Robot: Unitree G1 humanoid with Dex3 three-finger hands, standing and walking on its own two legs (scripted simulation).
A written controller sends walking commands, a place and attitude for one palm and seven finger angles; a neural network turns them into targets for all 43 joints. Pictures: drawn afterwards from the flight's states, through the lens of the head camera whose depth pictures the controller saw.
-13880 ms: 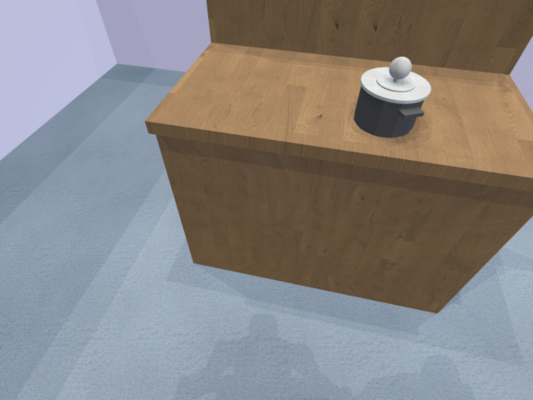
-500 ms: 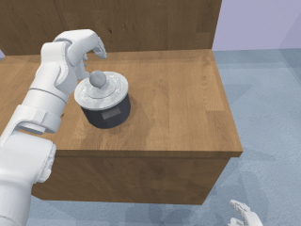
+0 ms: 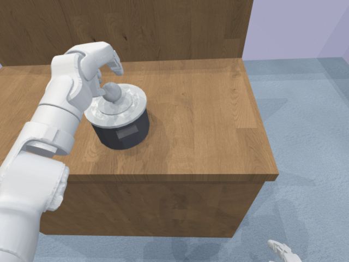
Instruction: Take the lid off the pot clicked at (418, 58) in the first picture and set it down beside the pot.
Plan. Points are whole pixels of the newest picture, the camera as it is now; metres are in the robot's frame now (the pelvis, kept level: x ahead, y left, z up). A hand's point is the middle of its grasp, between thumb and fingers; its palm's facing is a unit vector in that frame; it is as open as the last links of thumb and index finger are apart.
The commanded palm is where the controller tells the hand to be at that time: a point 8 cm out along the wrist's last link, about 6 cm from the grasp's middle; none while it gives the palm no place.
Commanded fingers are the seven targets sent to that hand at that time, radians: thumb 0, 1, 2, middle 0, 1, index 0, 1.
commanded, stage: lower the open fingers around the knob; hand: left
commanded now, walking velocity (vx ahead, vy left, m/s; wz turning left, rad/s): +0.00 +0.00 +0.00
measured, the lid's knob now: (111, 92) +0.49 +0.16 +0.14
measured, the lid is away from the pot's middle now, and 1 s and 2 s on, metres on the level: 0.00 0.00 0.00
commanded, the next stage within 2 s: close the fingers and squeeze the knob in 0.96 s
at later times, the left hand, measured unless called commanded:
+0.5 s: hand (107, 96) +0.46 +0.16 +0.15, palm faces -0.37 -0.06 -0.92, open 10.3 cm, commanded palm +0.45 +0.16 +0.22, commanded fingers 0.00 -0.39 1.60 -0.84 -0.08 -0.84 -0.08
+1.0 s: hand (109, 94) +0.46 +0.15 +0.16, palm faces -0.32 -0.05 -0.95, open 10.3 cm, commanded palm +0.44 +0.16 +0.22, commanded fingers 0.00 -0.39 1.60 -0.84 -0.08 -0.84 -0.08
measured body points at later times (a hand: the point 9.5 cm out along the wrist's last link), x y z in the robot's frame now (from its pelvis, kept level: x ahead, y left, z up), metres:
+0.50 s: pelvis +0.00 +0.00 +0.00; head +0.03 -0.03 +0.45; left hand +0.47 +0.16 +0.21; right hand +0.11 -0.26 -0.13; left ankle +0.04 +0.12 -0.74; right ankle -0.05 -0.14 -0.74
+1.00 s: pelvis +0.01 +0.00 +0.00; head +0.04 -0.04 +0.45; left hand +0.47 +0.15 +0.21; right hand +0.13 -0.26 -0.13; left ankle +0.04 +0.12 -0.74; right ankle -0.05 -0.14 -0.74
